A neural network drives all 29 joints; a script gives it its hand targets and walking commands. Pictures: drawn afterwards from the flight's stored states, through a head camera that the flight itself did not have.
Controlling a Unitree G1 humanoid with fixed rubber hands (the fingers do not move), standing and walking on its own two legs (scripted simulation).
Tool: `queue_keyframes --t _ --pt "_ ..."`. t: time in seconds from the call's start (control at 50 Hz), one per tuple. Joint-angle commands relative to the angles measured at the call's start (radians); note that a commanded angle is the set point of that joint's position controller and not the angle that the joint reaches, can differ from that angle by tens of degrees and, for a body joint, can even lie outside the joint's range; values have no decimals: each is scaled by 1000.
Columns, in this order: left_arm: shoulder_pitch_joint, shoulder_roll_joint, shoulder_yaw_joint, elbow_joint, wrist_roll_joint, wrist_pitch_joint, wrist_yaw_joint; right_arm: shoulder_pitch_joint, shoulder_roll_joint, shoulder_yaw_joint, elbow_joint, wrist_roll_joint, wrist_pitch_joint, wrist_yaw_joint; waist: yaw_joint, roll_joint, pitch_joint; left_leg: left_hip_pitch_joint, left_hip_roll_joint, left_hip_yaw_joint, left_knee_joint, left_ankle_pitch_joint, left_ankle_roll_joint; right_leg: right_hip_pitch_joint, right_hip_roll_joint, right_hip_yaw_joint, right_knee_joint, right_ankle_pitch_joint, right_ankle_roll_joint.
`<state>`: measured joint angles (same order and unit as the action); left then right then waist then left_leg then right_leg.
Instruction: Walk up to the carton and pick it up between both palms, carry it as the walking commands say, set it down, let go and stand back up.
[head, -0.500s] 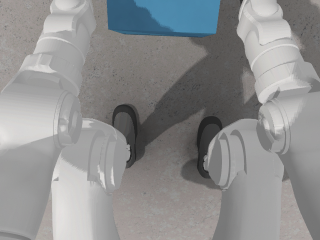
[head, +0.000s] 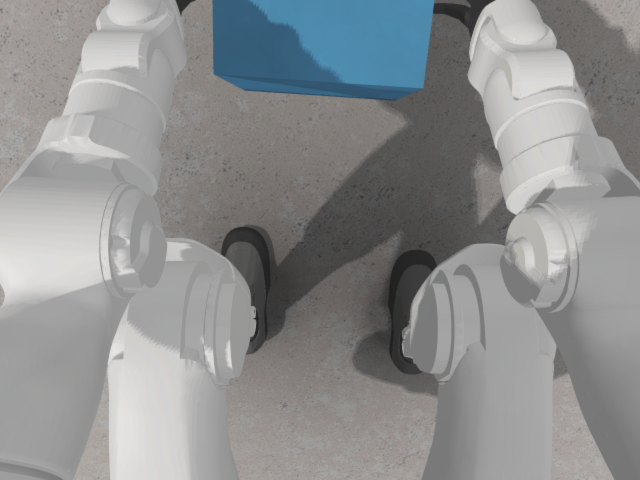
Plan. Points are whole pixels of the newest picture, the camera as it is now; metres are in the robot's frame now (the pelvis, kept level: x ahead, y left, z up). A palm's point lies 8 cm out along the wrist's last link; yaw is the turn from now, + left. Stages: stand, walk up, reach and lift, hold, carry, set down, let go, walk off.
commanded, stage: reach and lift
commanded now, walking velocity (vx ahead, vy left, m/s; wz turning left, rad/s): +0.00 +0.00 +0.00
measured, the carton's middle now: (323, 20) +0.53 +0.03 -0.28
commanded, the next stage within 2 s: none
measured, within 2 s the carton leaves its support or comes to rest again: leaves its support in 0.16 s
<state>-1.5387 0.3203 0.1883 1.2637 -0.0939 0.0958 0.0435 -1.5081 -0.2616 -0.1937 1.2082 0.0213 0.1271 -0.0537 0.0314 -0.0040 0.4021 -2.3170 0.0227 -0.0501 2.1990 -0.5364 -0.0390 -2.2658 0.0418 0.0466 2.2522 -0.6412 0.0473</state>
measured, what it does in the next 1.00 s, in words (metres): stands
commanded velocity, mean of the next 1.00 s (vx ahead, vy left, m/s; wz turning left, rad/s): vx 0.00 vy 0.00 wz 0.00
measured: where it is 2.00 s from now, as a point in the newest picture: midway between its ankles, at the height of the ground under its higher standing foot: (327, 319)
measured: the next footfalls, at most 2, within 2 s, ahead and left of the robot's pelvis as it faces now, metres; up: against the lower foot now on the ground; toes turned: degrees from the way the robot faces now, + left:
none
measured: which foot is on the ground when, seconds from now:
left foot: down 0.00-1.00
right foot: down 0.00-1.00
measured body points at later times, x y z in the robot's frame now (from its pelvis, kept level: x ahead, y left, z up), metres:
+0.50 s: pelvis -0.01 +0.00 +0.01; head +0.36 +0.00 +0.26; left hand +0.54 +0.18 -0.17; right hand +0.54 -0.12 -0.19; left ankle +0.12 +0.14 -0.33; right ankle +0.09 -0.13 -0.33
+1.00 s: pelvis -0.02 +0.01 +0.04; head +0.36 +0.01 +0.27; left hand +0.55 +0.18 -0.12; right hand +0.54 -0.11 -0.14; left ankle +0.12 +0.14 -0.33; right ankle +0.09 -0.13 -0.33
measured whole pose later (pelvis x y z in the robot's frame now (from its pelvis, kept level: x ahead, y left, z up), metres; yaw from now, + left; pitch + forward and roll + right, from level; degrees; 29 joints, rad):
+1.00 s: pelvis -0.02 +0.01 +0.04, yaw -1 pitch +32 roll -1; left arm -1.52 0.22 0.30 0.85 -0.01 0.29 0.23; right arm -1.51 -0.20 -0.25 0.90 -0.03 0.32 -0.22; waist 0.06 0.01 0.52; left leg -2.12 -0.05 -0.10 2.07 -0.49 -0.08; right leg -2.07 0.06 0.05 2.10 -0.58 0.06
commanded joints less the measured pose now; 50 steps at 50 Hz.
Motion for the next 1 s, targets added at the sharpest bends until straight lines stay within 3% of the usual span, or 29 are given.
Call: queue_keyframes --t 0.0,0.04,0.06,0.1,0.22,0.24,0.26,0.3,0.36,0.4,0.42,0.46,0.48,0.5,0.52,0.54,0.56,0.58,0.6,0.64,0.68,0.7,0.76,0.8,0.88,0.9,0.94,0.96,0.98 --pt "-342 -914 -164 -210 -41 -28 -227 -392 871 150 -208 35 -50 234 11 10 -979 571 -120 114 -87 463 32 327 89 -84 -178 441 -45" --pt "-283 -884 -157 -227 -28 -27 -222 -397 812 184 -246 58 -56 228 27 -6 -1019 548 -124 134 -74 438 37 409 94 -93 -167 449 -34" --pt "-260 -915 -158 -178 -7 -23 -223 -407 794 183 -255 42 -61 212 -14 -37 -1002 584 -121 106 -79 454 36 391 101 -108 -182 446 -18" --pt "-408 -884 -162 -299 -51 -41 -226 -454 908 237 -273 85 -57 216 40 -65 -1115 539 -123 136 -63 473 36 455 103 -81 -174 502 -33" --pt "-338 -944 -183 -259 -41 -18 -225 -475 897 211 -327 99 -64 218 59 19 -1150 598 -133 134 -102 481 37 416 111 -94 -183 467 -26" --pt "-368 -976 -191 -261 -49 -10 -217 -560 871 236 -359 116 -67 210 28 31 -1201 636 -118 127 -103 446 27 418 104 -116 -182 433 -32" --pt "-337 -947 -173 -301 -42 -8 -216 -523 902 251 -375 115 -52 210 23 -41 -1233 644 -125 129 -102 460 40 447 97 -117 -201 444 -21" --pt "-350 -1014 -201 -287 -42 3 -215 -575 872 256 -408 126 -64 201 17 14 -1268 729 -122 122 -110 526 34 407 110 -123 -204 456 -15" --pt "-406 -1014 -187 -321 -50 23 -227 -587 931 299 -388 126 -26 206 34 -70 -1316 603 -131 138 -118 375 47 487 95 -125 -212 389 -27" --pt "-402 -1025 -226 -368 -50 33 -220 -615 909 261 -447 130 -31 195 8 32 -1365 695 -127 123 -142 387 31 466 94 -144 -197 374 -23" --pt "-374 -1022 -201 -362 -28 42 -218 -574 922 286 -465 120 -27 192 45 -12 -1406 685 -127 162 -126 404 22 526 100 -126 -232 391 -26" --pt "-446 -1033 -172 -368 -2 50 -237 -606 953 261 -442 98 -5 208 12 -40 -1318 627 -125 144 -145 337 42 450 106 -115 -258 346 -18" --pt "-410 -1066 -189 -380 4 63 -232 -618 931 260 -440 118 -4 207 34 47 -1379 664 -121 143 -167 325 27 465 93 -137 -225 348 -26" --pt "-379 -1030 -176 -363 -9 66 -233 -561 956 266 -430 85 3 207 1 -63 -1373 667 -128 156 -165 323 32 499 104 -147 -274 324 -22" --pt "-358 -1083 -174 -300 19 82 -232 -601 936 236 -454 89 -7 206 30 38 -1372 666 -129 159 -173 315 24 442 100 -141 -255 309 -25" --pt "-343 -1099 -170 -365 -1 79 -227 -670 958 287 -560 123 -9 199 57 -21 -1511 761 -135 148 -155 382 31 484 96 -153 -238 341 -11" --pt "-364 -1074 -164 -368 14 83 -228 -652 966 286 -512 94 7 189 11 -102 -1491 686 -127 147 -161 310 34 550 100 -164 -257 324 -5" --pt "-451 -1096 -194 -418 21 80 -231 -652 1012 282 -502 95 11 193 81 4 -1494 641 -141 184 -185 327 21 558 116 -120 -270 345 -14" --pt "-389 -1080 -179 -416 12 83 -233 -622 998 310 -529 109 22 194 52 -90 -1568 720 -127 167 -183 363 29 632 108 -164 -253 400 -7" --pt "-340 -1128 -207 -418 23 119 -234 -678 1028 374 -620 157 25 196 127 -32 -1702 816 -126 180 -172 421 10 664 112 -131 -265 398 -16" --pt "-438 -1120 -220 -521 -5 118 -252 -686 1024 380 -595 143 51 202 72 -83 -1773 790 -126 165 -186 402 27 713 111 -166 -235 435 -4" --pt "-468 -1150 -272 -518 -47 130 -259 -701 1036 364 -605 152 54 203 46 -22 -1811 835 -129 165 -197 390 14 727 110 -157 -257 409 -16" --pt "-432 -1180 -261 -500 -51 166 -277 -707 1063 362 -600 150 75 203 68 18 -1876 855 -133 181 -202 400 5 767 102 -156 -275 384 -29" --pt "-413 -1231 -253 -504 -30 173 -278 -694 1067 362 -579 127 79 207 56 -46 -1806 824 -125 173 -198 434 5 766 117 -141 -281 451 -24" --pt "-499 -1221 -312 -570 -54 173 -294 -672 1079 309 -583 72 92 207 -42 -10 -1873 902 -139 164 -243 424 -7 764 113 -182 -298 439 -16" --pt "-509 -1220 -305 -525 -43 174 -294 -657 1110 314 -573 83 90 211 13 47 -1861 829 -141 196 -225 393 -10 771 102 -140 -303 429 -24" --pt "-474 -1249 -321 -585 -59 174 -284 -685 1094 342 -667 103 80 210 -26 41 -2042 945 -138 178 -217 466 -14 857 102 -148 -306 493 -27" --pt "-497 -1243 -329 -558 -49 174 -276 -675 1127 349 -616 95 94 210 23 29 -1992 931 -146 187 -245 449 -18 819 119 -160 -309 468 -22" --pt "-463 -1309 -310 -515 -45 189 -275 -736 1070 334 -680 98 78 215 9 56 -2000 935 -143 184 -250 459 -25 820 115 -175 -314 469 -27"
